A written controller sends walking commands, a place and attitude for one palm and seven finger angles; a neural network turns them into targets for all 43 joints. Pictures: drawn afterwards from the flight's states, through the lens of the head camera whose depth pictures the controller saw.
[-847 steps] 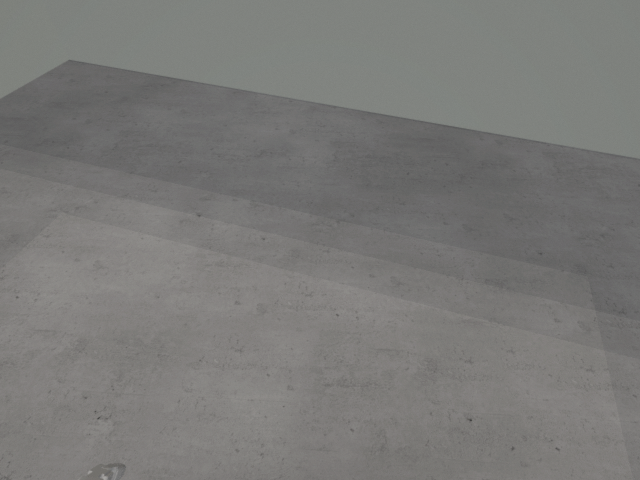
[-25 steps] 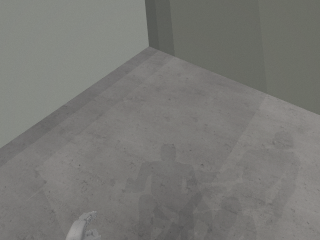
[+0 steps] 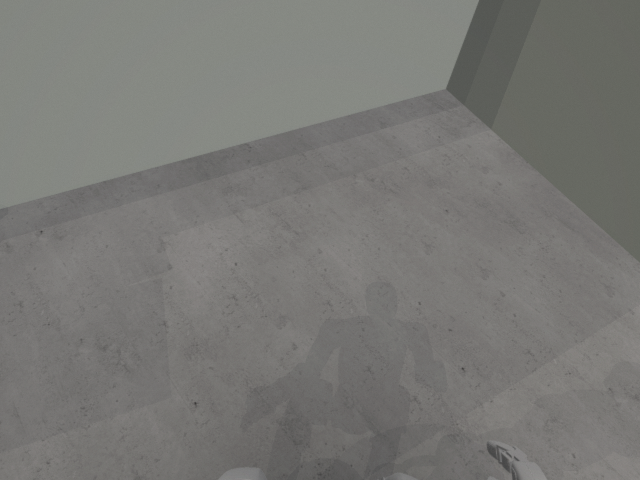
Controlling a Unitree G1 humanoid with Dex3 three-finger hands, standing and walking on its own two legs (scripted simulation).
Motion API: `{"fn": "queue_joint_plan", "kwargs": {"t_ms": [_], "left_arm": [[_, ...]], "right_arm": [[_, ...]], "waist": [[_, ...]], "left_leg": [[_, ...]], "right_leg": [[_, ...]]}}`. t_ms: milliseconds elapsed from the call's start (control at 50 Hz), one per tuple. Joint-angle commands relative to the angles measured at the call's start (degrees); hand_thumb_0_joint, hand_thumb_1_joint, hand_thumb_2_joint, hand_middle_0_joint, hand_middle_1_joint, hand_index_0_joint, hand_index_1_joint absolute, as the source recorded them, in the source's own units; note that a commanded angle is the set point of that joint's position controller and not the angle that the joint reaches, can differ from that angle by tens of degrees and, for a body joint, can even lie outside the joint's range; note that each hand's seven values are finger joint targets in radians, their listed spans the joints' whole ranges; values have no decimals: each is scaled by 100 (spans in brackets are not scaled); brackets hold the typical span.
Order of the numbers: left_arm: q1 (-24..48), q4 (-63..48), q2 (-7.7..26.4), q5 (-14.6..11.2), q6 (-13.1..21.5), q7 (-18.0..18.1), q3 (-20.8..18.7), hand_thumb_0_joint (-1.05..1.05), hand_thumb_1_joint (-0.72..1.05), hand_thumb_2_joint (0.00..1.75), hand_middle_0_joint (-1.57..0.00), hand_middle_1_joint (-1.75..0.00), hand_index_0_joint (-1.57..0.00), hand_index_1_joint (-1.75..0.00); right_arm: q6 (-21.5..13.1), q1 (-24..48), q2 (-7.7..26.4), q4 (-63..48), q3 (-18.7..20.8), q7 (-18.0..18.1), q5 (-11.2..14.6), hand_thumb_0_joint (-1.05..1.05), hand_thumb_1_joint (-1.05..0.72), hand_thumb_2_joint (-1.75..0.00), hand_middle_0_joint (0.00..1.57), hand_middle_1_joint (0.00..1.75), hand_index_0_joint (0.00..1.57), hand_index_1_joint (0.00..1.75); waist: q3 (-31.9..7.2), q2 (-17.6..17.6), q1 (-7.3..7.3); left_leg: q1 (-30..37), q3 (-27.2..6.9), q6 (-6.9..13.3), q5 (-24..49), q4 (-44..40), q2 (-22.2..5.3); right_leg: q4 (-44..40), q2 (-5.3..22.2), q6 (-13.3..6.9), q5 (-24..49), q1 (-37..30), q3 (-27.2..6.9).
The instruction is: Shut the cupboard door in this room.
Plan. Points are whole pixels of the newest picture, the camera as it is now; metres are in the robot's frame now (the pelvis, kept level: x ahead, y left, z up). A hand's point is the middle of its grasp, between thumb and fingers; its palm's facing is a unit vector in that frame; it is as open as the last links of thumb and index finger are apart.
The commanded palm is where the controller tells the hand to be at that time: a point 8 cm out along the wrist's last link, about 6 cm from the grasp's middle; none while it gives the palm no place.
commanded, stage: walk to a spot facing it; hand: left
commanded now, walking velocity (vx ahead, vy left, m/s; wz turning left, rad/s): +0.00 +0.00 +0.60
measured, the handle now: out of the picture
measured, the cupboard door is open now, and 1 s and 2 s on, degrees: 80 80 80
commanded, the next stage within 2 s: none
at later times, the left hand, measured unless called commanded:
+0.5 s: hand out of the picture +0.06 +0.17 -0.12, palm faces +0.27 -0.92 -0.29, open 7.4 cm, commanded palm none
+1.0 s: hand out of the picture -0.16 +0.20 -0.17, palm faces +0.62 -0.75 -0.25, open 7.4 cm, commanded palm none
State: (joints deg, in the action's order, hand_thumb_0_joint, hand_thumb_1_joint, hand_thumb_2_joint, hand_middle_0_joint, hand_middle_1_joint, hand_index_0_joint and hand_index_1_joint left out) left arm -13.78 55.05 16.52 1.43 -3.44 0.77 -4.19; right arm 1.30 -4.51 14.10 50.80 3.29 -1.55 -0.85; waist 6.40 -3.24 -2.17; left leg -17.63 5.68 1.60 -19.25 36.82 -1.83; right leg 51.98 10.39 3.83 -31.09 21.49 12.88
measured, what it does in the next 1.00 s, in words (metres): steps on the spot, turning left: right foot, then left foot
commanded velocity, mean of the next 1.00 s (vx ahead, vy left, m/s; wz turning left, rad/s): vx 0.14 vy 0.00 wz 0.57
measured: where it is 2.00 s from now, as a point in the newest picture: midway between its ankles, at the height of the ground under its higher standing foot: (200, 423)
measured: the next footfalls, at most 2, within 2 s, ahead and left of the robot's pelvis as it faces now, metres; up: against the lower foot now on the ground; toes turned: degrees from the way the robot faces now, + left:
right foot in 0.38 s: +0.07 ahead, -0.14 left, +0.00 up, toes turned +11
left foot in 0.90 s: -0.05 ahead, +0.11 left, +0.00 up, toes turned +43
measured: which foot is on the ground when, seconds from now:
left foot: down 0.00-0.38, up 0.40-0.88, down 0.90-1.00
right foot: up 0.00-0.36, down 0.38-0.90, up 0.92-1.00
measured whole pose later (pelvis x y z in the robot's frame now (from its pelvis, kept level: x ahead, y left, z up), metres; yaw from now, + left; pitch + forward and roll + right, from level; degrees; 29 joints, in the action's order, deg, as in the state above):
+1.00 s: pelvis +0.00 +0.03 +0.01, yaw +36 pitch +0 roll -1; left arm -19.0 60.3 17.7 1.6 -2.1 -0.9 -4.6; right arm -1.5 -6.8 13.7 51.4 2.9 -1.8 -1.1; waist 2.9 -3.0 -2.4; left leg -12.6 6.4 2.5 -21.0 33.2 -1.5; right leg 59.0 9.8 4.4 -27.3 21.4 8.3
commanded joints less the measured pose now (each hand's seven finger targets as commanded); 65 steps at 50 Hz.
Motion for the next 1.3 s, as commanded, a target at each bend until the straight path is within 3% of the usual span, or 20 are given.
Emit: {"fn": "queue_joint_plan", "kwargs": {"t_ms": [0,60,240,320,340,360,380,440,480,540,720,800,840,860,880,900,960,1020,1180,1280], "left_arm": [[514,-755,386,-77,185,-14,-83,0,90,90,-20,-30,-20,-30],[269,-633,378,-74,174,-42,-88,0,90,90,-20,-30,-20,-30],[733,-962,263,-111,208,17,-24,0,90,90,-20,-30,-20,-30],[114,-860,302,-147,282,48,-45,0,90,90,-20,-30,-20,-30],[-136,-809,508,-118,336,71,-85,0,90,90,-20,-30,-20,-30],[-302,-805,999,-12,404,122,-179,0,90,90,-20,-30,-20,-30],[-158,-903,1162,-23,381,122,-157,0,90,90,-20,-30,-20,-30],[713,-1114,607,-58,355,137,-61,0,90,90,-20,-30,-20,-30],[761,-1120,422,-47,418,117,-1,0,90,90,-20,-30,-20,-30],[350,-952,452,-40,431,133,-16,0,90,90,-20,-30,-20,-30],[-586,-291,816,23,563,23,-147,0,90,90,-20,-30,-20,-30],[-525,-128,955,48,561,-28,-202,0,90,90,-20,-30,-20,-30],[-350,-73,964,5,540,-68,-223,0,90,90,-20,-30,-20,-30],[-253,-142,841,-42,524,-116,-194,0,90,90,-20,-30,-20,-30],[2,-467,430,-87,519,-223,-115,0,90,90,-20,-30,-20,-30],[753,-814,413,-5,509,-214,-25,0,90,90,-20,-30,-20,-30],[694,-518,364,-28,494,-225,-74,0,90,90,-20,-30,-20,-30],[129,-232,313,2,460,-263,-13,0,90,90,-20,-30,-20,-30],[921,-516,160,-28,482,-245,95,0,90,90,-20,-30,-20,-30],[1423,-692,-36,-83,587,-254,155,0,90,90,-20,-30,-20,-30]], "right_arm": [[-44,-538,1222,-168,275,206,-17,0,-90,-90,20,30,20,30],[-82,-293,1124,-262,239,168,-7,0,-90,-90,20,30,20,30],[0,-608,1131,-188,363,144,-56,0,-90,-90,20,30,20,30],[44,-331,1080,-279,399,139,-28,0,-90,-90,20,30,20,30],[45,-315,911,-328,382,124,14,0,-90,-90,20,30,20,30],[31,-460,511,-411,319,84,60,0,-90,-90,20,30,20,30],[55,-394,597,-483,344,89,3,0,-90,-90,20,30,20,30],[222,-564,616,-146,387,10,-47,0,-90,-90,20,30,20,30],[244,-791,520,-11,335,-34,-50,0,-90,-90,20,30,20,30],[260,-591,512,-26,306,-39,-30,0,-90,-90,20,30,20,30],[84,406,384,-273,138,-170,-36,0,-90,-90,20,30,20,30],[-22,277,306,-298,70,-173,-11,0,-90,-90,20,30,20,30],[-98,-308,401,-162,100,-144,-43,0,-90,-90,20,30,20,30],[-154,-901,782,-11,205,-95,-54,0,-90,-90,20,30,20,30],[-201,-1545,1565,119,421,-26,-116,0,-90,-90,20,30,20,30],[-192,-2100,1843,352,439,30,-64,0,-90,-90,20,30,20,30],[-276,-1206,1152,179,220,142,-29,0,-90,-90,20,30,20,30],[-435,-981,901,149,110,141,10,0,-90,-90,20,30,20,30],[-569,-1681,651,625,111,209,42,0,-90,-90,20,30,20,30],[-586,-1967,563,907,96,288,-13,0,-90,-90,20,30,20,30]], "waist": [[-964,1361,428],[-950,1061,267],[-930,1262,450],[-1126,1242,133],[-1133,789,-5],[-1252,-851,-57],[-1036,-1328,-25],[-336,-436,378],[-398,-611,443],[-528,-625,259],[-652,-653,-226],[-673,-689,-107],[-883,-331,244],[-1115,495,591],[-1119,2365,999],[-870,2018,1266],[-68,1253,651],[-188,1070,307],[36,911,400],[101,994,489]], "left_leg": [[1495,-1785,865,4081,-1387,-1507],[1155,-1490,702,3567,-1560,-1141],[1046,-2427,853,3180,-1424,-1056],[290,-2578,556,2849,-972,-724],[-385,-2429,289,2081,-568,-454],[-1519,-1458,-202,127,623,329],[-1644,-990,-375,-1412,1846,578],[-1521,-1105,-405,-544,3465,149],[-1527,-875,-539,-69,3602,87],[-1537,-737,-643,-74,3290,6],[-1475,-159,-498,-587,1182,-281],[-537,165,-328,-670,55,-221],[716,413,-261,-68,-990,-76],[1999,13,-69,14,-1516,-197],[3069,-2581,596,-165,-1993,-1798],[2958,-3290,1072,127,-2272,-2378],[1700,-2250,786,424,-2436,-1759],[1620,-1308,645,2104,-2380,-1152],[2160,-1200,783,3543,-2397,-1095],[2084,-1174,713,4394,-2122,-1078]], "right_leg": [[1483,-230,197,304,1328,-1051],[1257,-333,227,799,895,-1088],[-458,-693,179,453,373,-1164],[-2237,-883,65,1416,-1019,-1032],[-3070,-593,-11,1922,-1839,-1276],[-3628,909,-464,2261,-2657,-2667],[-3659,1865,-1077,2757,-1848,-3217],[-3656,1107,-1003,2142,-706,-2151],[-3438,753,-860,2888,-978,-1361],[-3358,850,-927,3321,-1418,-1135],[-3832,1365,-1024,1537,-2371,-1075],[-3538,1500,-909,1627,-1955,-638],[-2777,1259,-619,1458,-1374,-130],[-1571,894,-318,1486,-463,251],[326,-28,135,-127,1598,445],[1062,-151,84,-589,2407,-373],[1458,104,56,765,2132,-984],[1356,-65,151,1510,1688,-883],[515,-161,176,2127,2246,-848],[-1217,-433,-164,2171,1218,-715]]}}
